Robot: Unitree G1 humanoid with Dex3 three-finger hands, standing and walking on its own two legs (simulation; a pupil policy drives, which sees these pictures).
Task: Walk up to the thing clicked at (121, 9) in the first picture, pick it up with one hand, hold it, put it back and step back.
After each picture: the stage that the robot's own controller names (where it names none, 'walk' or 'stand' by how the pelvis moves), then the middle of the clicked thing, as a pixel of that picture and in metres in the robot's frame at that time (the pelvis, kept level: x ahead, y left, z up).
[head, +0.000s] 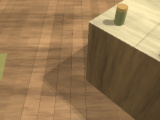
stand; (120, 15) +0.87 -0.22 -0.04
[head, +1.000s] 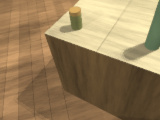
walk; (75, 18) +0.78 +0.09 -0.02
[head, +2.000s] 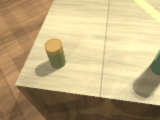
stand; (55, 54) +0.47 +0.13 -0.01
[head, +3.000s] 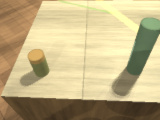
stand; (39, 63) +0.47 +0.22 -0.02
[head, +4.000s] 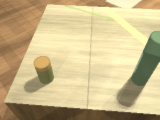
stand; (44, 70) +0.45 +0.18 -0.04
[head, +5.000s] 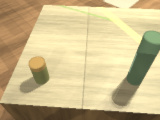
stand; (39, 70) +0.45 +0.20 -0.05
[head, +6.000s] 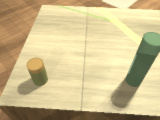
stand; (38, 72) +0.44 +0.21 -0.05
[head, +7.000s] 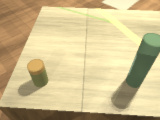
stand; (38, 73) +0.43 +0.21 -0.05
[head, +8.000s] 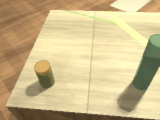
rise first; (45, 74) +0.43 +0.21 -0.04
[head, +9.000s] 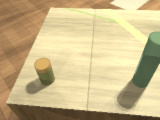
go down; (45, 72) +0.44 +0.20 -0.04
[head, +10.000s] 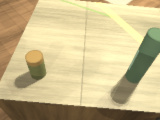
go down; (36, 65) +0.45 +0.19 -0.03
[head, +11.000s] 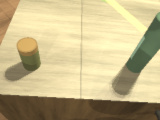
go down; (29, 55) +0.45 +0.19 +0.01
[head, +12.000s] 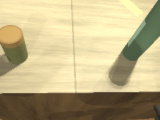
close in; (14, 46) +0.44 +0.20 +0.04
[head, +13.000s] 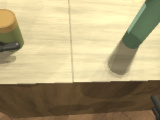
close; (8, 32) +0.48 +0.19 +0.06
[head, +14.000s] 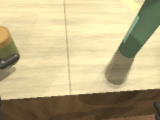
lift; (3, 47) +0.45 +0.21 +0.05
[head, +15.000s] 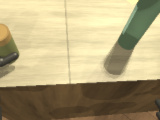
lift; (3, 45) +0.45 +0.21 +0.06
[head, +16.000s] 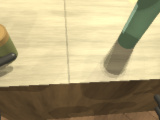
lift; (0, 45) +0.44 +0.21 +0.07
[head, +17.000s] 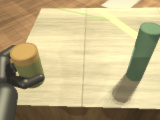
lift; (29, 66) +0.32 +0.16 +0.17
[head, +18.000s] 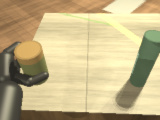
hold; (33, 64) +0.31 +0.15 +0.18
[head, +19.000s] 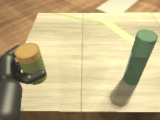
crouch; (32, 64) +0.35 +0.16 +0.14
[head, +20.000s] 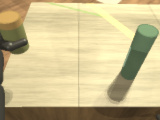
crouch; (14, 33) +0.44 +0.21 +0.17
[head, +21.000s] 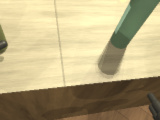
lower; out of the picture +0.49 +0.21 +0.06
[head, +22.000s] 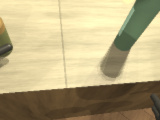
lower; out of the picture +0.48 +0.21 +0.06
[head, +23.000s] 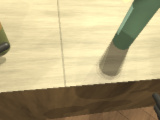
lower; out of the picture +0.48 +0.22 +0.06
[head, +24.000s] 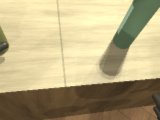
lower; out of the picture +0.48 +0.22 +0.06
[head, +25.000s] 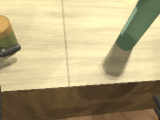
open; (3, 37) +0.48 +0.20 +0.06
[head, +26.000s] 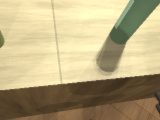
rise; out of the picture +0.48 +0.21 +0.06
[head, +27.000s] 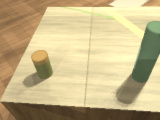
sink last; (42, 64) +0.47 +0.21 +0.01
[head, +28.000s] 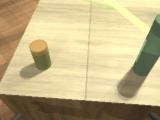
stand; (41, 55) +0.47 +0.20 +0.01
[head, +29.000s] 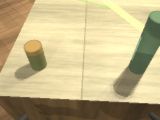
stand; (36, 56) +0.47 +0.21 +0.02
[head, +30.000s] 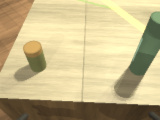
stand; (35, 57) +0.46 +0.20 +0.02
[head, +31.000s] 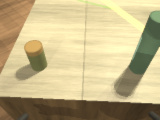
stand; (36, 56) +0.47 +0.20 +0.02
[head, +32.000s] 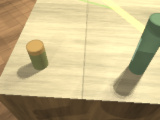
stand; (38, 55) +0.47 +0.20 +0.01
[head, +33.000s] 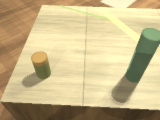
walk; (41, 65) +0.47 +0.20 -0.04
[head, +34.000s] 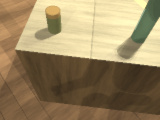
walk; (53, 20) +0.66 +0.13 -0.02
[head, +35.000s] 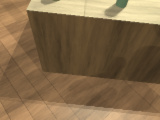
walk; out of the picture +0.98 +0.18 -0.03
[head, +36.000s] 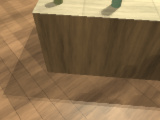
stand; out of the picture +1.08 +0.20 -0.04
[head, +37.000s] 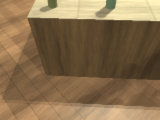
stand; out of the picture +1.07 +0.22 -0.04
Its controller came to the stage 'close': yes
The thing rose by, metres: 0.20
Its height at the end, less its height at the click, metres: +0.00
